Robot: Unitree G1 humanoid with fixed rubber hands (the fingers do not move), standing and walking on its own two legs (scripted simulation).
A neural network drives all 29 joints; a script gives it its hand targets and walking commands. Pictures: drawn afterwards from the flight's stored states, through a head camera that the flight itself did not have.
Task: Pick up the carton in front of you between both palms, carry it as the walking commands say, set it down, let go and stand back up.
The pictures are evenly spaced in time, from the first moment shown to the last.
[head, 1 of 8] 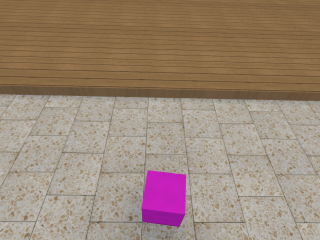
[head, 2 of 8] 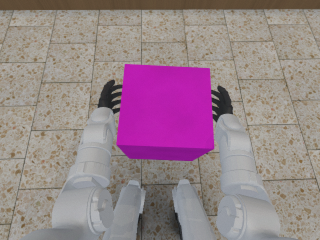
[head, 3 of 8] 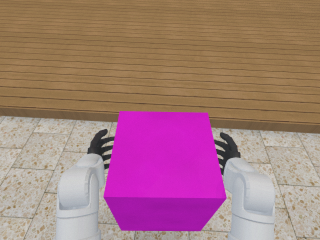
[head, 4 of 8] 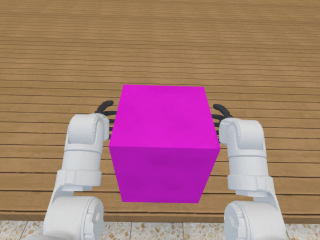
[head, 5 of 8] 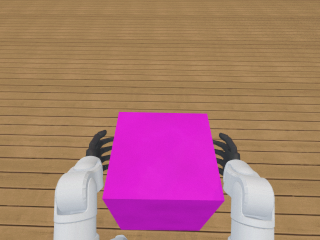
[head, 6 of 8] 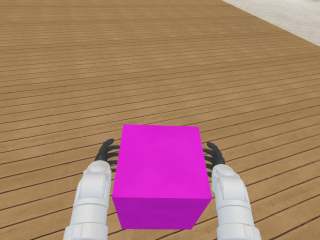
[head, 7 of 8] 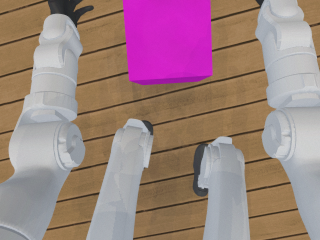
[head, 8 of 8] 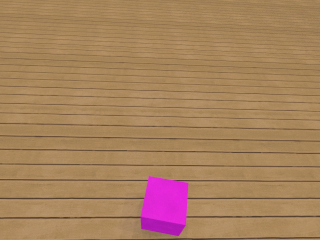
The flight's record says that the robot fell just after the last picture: no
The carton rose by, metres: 0.87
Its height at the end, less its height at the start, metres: +0.10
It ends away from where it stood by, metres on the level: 3.57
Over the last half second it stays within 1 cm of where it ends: yes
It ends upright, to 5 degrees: yes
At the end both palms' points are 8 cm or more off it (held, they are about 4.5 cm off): yes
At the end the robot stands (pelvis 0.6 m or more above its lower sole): yes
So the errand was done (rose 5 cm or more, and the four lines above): yes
